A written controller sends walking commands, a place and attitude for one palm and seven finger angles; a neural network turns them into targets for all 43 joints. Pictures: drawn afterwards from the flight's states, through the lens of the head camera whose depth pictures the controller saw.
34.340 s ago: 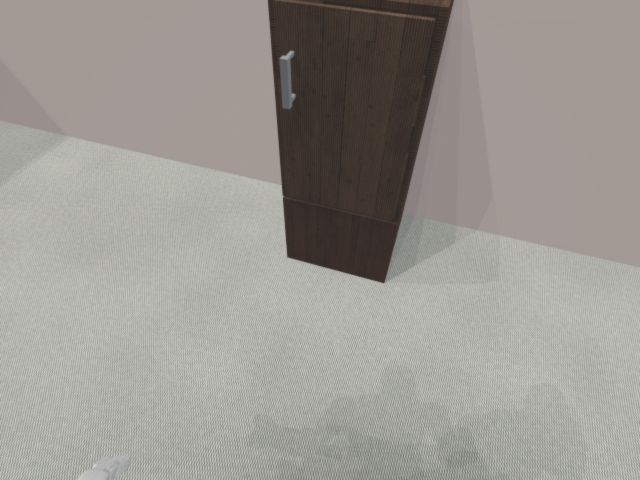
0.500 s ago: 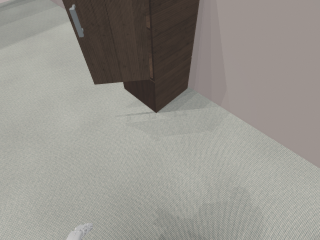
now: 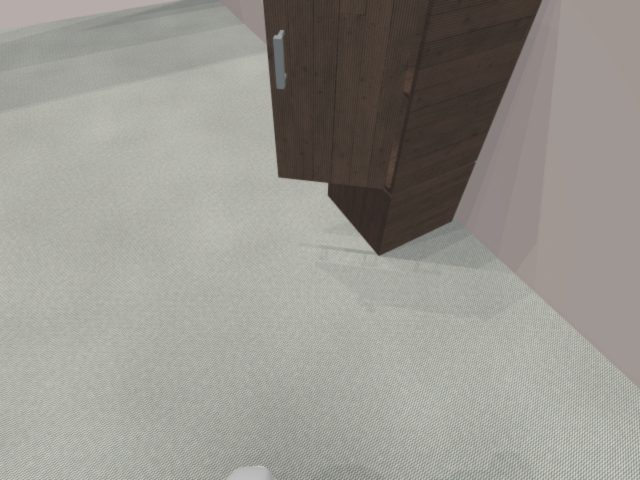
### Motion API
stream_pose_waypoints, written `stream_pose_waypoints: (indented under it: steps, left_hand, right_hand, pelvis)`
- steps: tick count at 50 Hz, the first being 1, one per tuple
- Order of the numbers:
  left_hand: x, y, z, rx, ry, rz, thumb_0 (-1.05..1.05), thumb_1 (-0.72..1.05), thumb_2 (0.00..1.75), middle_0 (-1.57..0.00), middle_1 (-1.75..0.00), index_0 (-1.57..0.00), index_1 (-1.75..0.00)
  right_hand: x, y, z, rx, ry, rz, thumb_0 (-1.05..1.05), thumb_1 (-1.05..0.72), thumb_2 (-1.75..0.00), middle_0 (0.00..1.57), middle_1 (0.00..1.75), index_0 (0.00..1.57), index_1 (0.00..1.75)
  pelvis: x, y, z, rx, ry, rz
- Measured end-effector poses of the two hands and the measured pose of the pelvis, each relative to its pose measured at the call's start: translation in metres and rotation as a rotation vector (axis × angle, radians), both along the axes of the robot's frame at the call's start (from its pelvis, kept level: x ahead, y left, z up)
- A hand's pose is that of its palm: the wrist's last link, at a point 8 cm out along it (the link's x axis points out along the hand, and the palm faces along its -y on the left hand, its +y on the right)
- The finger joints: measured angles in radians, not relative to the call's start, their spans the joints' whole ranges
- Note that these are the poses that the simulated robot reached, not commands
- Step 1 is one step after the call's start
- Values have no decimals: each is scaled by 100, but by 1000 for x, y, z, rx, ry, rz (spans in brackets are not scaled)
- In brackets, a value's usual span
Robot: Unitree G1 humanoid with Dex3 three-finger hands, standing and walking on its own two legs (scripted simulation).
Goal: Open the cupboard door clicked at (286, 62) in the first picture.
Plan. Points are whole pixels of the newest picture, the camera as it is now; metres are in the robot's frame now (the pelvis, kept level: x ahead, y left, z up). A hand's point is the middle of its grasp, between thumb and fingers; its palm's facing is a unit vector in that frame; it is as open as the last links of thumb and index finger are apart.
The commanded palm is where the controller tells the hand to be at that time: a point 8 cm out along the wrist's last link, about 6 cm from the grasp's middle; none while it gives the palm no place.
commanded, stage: take the last steps up to it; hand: left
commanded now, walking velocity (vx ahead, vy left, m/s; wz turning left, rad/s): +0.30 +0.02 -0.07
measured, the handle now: (281, 59) +1.04 +0.23 +0.01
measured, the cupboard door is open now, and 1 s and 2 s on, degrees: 52 52 52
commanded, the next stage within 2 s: come to a stop and stand still in 1.24 s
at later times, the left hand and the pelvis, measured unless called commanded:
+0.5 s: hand (193, 402) +0.24 +0.23 -0.17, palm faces -0.05 -0.98 -0.17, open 7.4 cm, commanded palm none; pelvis +0.13 +0.06 +0.00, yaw -4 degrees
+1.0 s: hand (246, 350) +0.34 +0.17 -0.18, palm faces +0.00 -0.98 -0.21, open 7.1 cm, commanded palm none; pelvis +0.31 -0.01 +0.00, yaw -3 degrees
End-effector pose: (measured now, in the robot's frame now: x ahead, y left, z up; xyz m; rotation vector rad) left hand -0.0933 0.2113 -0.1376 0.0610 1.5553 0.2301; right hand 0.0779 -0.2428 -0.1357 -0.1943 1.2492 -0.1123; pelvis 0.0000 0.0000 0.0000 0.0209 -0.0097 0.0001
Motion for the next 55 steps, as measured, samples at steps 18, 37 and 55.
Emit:
stream_pose_waypoints:
  steps: [18,37,55]
  left_hand:
    - [204,81,-16,-21,-211,-124,1,91,90,-20,-30,-19,-30]
    - [474,-13,-15,-36,-465,-339,1,91,90,-20,-30,-20,-30]
    - [403,10,-21,-17,-84,-88,-1,93,90,-20,-30,-20,-30]
  right_hand:
    - [3,71,8,-59,53,-137,-2,-95,-90,21,30,20,30]
    - [-26,91,-8,135,522,-346,1,-91,-90,21,30,20,30]
    - [370,-3,6,-37,-118,-39,1,-93,-90,20,30,19,30]
  pelvis:
    - [86,66,0,-22,-12,-51]
    - [224,5,-22,-14,22,-77]
    - [350,1,-9,-36,8,-43]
